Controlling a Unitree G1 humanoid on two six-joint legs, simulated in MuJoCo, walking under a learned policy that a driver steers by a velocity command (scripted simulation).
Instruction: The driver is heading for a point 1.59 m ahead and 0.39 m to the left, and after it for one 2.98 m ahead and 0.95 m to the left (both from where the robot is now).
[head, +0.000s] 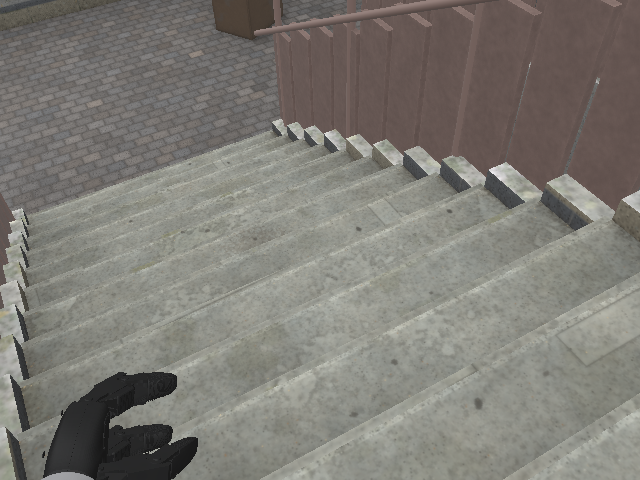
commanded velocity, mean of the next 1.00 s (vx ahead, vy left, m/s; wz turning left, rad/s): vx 0.00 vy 0.00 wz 0.21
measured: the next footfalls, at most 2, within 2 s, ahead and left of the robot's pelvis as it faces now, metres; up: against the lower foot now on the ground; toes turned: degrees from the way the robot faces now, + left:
right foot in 0.04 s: -0.03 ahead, -0.15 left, +0.16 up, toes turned -2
left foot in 0.54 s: -0.10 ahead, +0.03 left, +0.16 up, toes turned -1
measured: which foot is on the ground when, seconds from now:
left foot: down 0.00-0.02, up 0.04-0.52, down 0.54-1.00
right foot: up 0.00-0.02, down 0.04-0.56, up 0.58-0.98, down 1.00-1.00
